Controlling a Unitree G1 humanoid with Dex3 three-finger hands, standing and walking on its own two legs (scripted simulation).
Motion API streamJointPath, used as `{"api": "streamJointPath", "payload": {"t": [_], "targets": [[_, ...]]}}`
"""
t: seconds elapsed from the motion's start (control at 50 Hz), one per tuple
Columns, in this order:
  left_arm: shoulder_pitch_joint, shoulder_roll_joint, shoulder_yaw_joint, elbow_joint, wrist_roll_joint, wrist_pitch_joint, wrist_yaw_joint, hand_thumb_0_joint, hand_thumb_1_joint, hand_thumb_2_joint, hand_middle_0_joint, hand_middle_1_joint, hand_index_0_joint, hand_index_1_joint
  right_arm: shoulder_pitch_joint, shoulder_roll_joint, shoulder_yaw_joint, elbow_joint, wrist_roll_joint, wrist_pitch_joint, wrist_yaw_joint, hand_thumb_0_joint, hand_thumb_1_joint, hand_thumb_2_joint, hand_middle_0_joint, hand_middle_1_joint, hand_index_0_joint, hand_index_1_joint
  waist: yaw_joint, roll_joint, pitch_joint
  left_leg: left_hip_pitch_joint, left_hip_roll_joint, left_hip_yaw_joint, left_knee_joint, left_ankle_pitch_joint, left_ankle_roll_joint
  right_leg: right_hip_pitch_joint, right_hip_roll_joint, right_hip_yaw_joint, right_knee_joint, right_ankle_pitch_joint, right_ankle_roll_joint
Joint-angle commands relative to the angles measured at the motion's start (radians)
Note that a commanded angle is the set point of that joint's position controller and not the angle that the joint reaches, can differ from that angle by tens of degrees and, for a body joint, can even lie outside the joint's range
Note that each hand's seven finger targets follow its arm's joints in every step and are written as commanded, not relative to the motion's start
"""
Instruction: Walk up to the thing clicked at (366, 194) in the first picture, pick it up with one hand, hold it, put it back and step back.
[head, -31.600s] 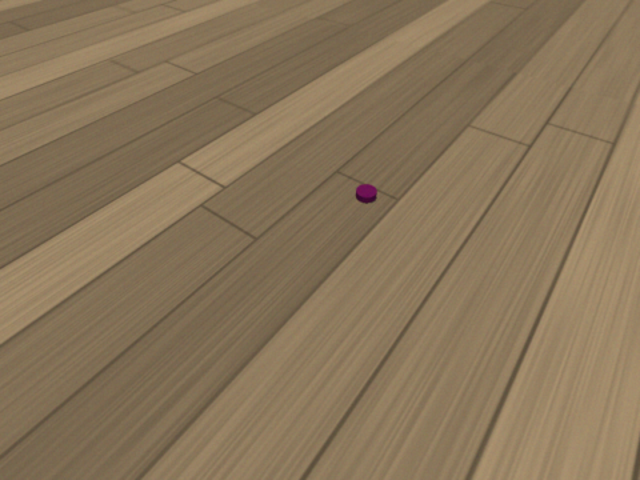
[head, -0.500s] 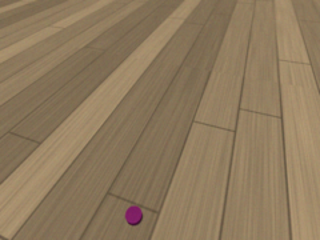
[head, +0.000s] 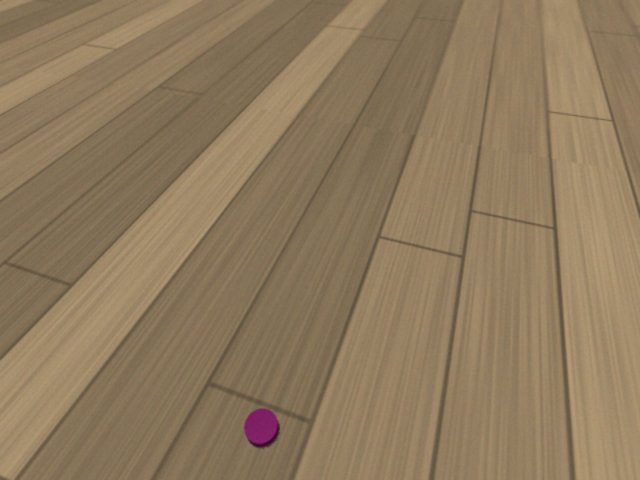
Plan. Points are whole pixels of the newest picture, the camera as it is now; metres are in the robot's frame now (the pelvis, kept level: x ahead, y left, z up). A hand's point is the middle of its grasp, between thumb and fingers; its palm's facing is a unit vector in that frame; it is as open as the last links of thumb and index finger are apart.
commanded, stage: stand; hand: left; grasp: from above
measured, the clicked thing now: (261, 427) +0.44 +0.21 -0.76
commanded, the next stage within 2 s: step back in 1.18 s
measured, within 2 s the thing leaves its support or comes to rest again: neither
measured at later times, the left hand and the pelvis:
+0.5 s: hand out of the picture +0.08 +0.24 -0.16, palm faces +0.01 -0.94 -0.33, open 7.4 cm; pelvis +0.01 +0.00 +0.00, yaw +0 degrees
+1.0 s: hand out of the picture +0.08 +0.24 -0.16, palm faces +0.00 -0.94 -0.34, open 7.4 cm; pelvis +0.01 -0.01 +0.00, yaw +0 degrees
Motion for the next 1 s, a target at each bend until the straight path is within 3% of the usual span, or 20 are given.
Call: {"api": "streamJointPath", "payload": {"t": [0.0, 0.08, 0.3, 0.4, 0.5, 0.66, 0.74, 0.98], "targets": [[-0.045, 0.207, 0.038, -0.055, 0.000, -0.015, 0.011, 0.000, 0.900, 0.900, -0.200, -0.300, -0.200, -0.301, -0.042, -0.184, -0.028, -0.056, 0.003, -0.023, -0.014, 0.000, -0.900, -0.900, 0.200, 0.300, 0.200, 0.300, 0.005, -0.016, -0.041, -0.023, 0.089, -0.077, -0.081, 0.058, 0.038, -0.008, -0.099, 0.087, -0.070, 0.038, -0.026], [-0.039, 0.207, 0.036, -0.054, 0.001, -0.014, 0.008, 0.000, 0.900, 0.900, -0.200, -0.300, -0.200, -0.301, -0.042, -0.197, -0.028, -0.054, 0.004, -0.025, -0.014, 0.000, -0.900, -0.900, 0.200, 0.300, 0.200, 0.300, 0.003, -0.007, -0.043, -0.030, 0.089, -0.075, -0.085, 0.051, 0.037, -0.003, -0.101, 0.089, -0.074, 0.051, -0.026], [-0.049, 0.205, 0.037, -0.056, -0.004, -0.016, 0.008, 0.000, 0.900, 0.900, -0.200, -0.300, -0.200, -0.301, -0.056, -0.207, -0.028, -0.054, 0.006, -0.031, -0.016, 0.000, -0.900, -0.900, 0.200, 0.300, 0.200, 0.300, 0.004, -0.012, -0.084, 0.020, 0.102, -0.069, -0.069, 0.180, 0.040, 0.021, -0.105, 0.081, -0.053, 0.159, -0.024], [-0.058, 0.207, 0.036, -0.055, -0.006, -0.014, 0.006, 0.000, 0.900, 0.900, -0.200, -0.300, -0.200, -0.301, -0.064, -0.202, -0.025, -0.051, 0.006, -0.029, -0.015, 0.000, -0.900, -0.900, 0.200, 0.300, 0.200, 0.300, 0.005, -0.018, -0.062, 0.010, 0.098, -0.067, -0.083, 0.142, 0.033, 0.009, -0.101, 0.080, -0.063, 0.110, -0.023], [-0.066, 0.219, 0.038, -0.063, -0.005, -0.018, 0.006, 0.000, 0.900, 0.900, -0.200, -0.300, -0.200, -0.301, -0.065, -0.209, -0.026, -0.055, 0.007, -0.031, -0.013, 0.000, -0.900, -0.900, 0.200, 0.300, 0.200, 0.300, 0.002, -0.010, -0.079, 0.008, 0.102, -0.066, -0.078, 0.151, 0.036, 0.027, -0.111, 0.090, -0.061, 0.148, -0.027], [-0.068, 0.224, 0.036, -0.069, -0.004, -0.018, 0.002, 0.000, 0.900, 0.900, -0.200, -0.300, -0.200, -0.300, -0.072, -0.217, -0.027, -0.055, 0.006, -0.029, -0.010, 0.000, -0.900, -0.900, 0.200, 0.300, 0.200, 0.300, 0.001, -0.010, -0.060, -0.007, 0.102, -0.068, -0.091, 0.089, 0.033, 0.008, -0.106, 0.092, -0.077, 0.075, -0.027], [-0.074, 0.230, 0.038, -0.074, -0.004, -0.020, 0.003, 0.000, 0.900, 0.900, -0.200, -0.300, -0.200, -0.300, -0.079, -0.218, -0.028, -0.060, 0.006, -0.029, -0.008, 0.000, -0.900, -0.900, 0.200, 0.300, 0.200, 0.300, 0.001, -0.004, -0.080, 0.002, 0.103, -0.065, -0.084, 0.119, 0.035, 0.018, -0.110, 0.089, -0.070, 0.118, -0.030], [-0.068, 0.232, 0.034, -0.075, -0.009, -0.020, -0.001, 0.000, 0.900, 0.900, -0.200, -0.300, -0.200, -0.300, -0.065, -0.222, -0.024, -0.056, 0.007, -0.031, -0.007, 0.000, -0.900, -0.900, 0.200, 0.300, 0.200, 0.300, -0.002, -0.010, -0.072, 0.001, 0.104, -0.064, -0.089, 0.106, 0.033, 0.011, -0.109, 0.095, -0.068, 0.113, -0.032]]}}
